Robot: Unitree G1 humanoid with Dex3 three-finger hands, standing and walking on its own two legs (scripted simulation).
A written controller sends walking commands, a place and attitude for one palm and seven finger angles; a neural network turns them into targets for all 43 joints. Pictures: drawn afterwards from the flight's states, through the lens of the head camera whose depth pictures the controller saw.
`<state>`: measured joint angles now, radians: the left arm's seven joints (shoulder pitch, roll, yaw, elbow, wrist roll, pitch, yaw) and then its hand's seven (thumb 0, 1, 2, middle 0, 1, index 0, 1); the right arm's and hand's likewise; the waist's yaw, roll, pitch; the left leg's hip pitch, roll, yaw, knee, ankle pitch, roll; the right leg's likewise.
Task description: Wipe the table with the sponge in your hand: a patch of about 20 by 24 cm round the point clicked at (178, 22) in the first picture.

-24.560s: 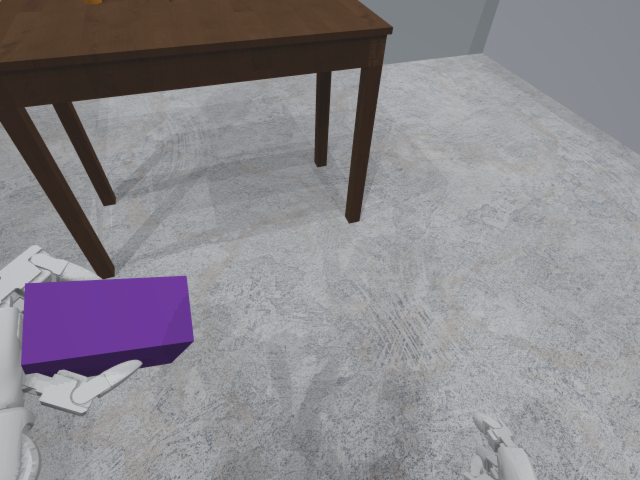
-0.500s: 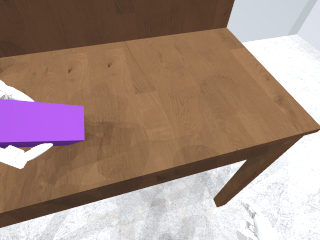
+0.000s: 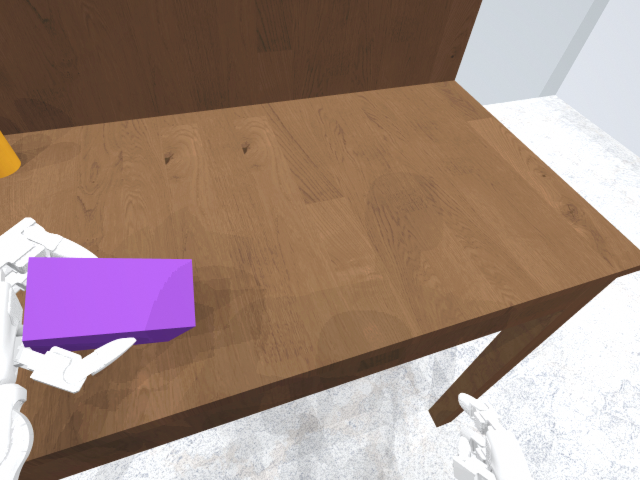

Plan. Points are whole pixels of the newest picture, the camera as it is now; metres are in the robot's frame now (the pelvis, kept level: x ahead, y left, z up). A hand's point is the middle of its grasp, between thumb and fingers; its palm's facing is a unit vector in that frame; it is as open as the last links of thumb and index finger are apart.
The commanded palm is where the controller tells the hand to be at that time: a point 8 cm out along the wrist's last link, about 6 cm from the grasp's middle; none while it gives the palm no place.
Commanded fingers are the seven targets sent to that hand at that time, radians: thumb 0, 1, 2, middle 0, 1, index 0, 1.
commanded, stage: come to a stop and stand still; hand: left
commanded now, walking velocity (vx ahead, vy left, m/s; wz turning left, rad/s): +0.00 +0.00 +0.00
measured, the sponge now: (135, 305) +0.24 +0.21 +0.14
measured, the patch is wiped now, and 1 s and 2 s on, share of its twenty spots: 0.00 0.00 0.00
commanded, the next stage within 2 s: look again from close up in 0.28 s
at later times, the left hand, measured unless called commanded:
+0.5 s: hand (67, 312) +0.22 +0.25 +0.16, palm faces +0.41 -0.83 -0.37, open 10.2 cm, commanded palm +0.16 +0.28 +0.18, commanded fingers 0.00 0.10 1.30 -1.20 -1.60 -1.20 -1.60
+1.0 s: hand (38, 280) +0.23 +0.27 +0.19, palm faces +0.48 -0.79 -0.39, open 10.2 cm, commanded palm +0.14 +0.27 +0.18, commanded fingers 0.00 0.10 1.30 -1.20 -1.60 -1.20 -1.60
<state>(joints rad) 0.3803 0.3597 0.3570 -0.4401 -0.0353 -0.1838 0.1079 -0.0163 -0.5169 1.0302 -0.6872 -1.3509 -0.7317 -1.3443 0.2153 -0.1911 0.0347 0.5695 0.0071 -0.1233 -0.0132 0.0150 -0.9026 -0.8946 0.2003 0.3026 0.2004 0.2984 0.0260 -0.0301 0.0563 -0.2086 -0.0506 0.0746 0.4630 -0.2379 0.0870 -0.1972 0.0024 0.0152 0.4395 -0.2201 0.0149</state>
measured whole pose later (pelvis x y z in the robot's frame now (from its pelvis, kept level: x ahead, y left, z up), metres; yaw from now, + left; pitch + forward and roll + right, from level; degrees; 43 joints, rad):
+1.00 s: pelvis -0.02 -0.01 +0.00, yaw +0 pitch +0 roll -1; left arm 0.21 0.45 0.45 -0.29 -0.04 -0.24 0.09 -0.02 -0.52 1.03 -0.69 -1.35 -0.73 -1.34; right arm 0.20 -0.20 0.02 0.58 0.01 -0.14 0.00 0.01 -0.90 -0.89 0.20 0.30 0.20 0.30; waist 0.04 -0.02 0.06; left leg -0.25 -0.02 0.06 0.47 -0.21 0.07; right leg -0.23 0.03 0.00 0.41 -0.18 -0.01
